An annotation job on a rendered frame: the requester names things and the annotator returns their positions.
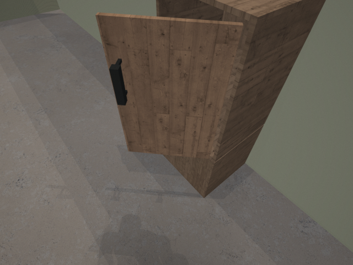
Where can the cupboard door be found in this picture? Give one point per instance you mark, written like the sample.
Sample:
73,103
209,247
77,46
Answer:
176,72

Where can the handle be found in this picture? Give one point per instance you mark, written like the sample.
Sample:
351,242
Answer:
118,82

